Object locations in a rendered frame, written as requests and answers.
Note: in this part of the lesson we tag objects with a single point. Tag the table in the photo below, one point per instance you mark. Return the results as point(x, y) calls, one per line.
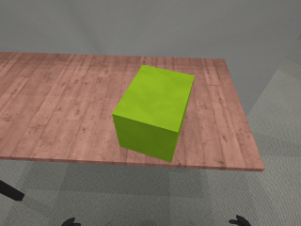
point(58, 108)

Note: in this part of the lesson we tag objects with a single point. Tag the robot right hand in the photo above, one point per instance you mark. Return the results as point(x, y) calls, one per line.
point(240, 222)

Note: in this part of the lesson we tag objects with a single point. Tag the carton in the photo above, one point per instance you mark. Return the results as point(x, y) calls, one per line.
point(149, 116)

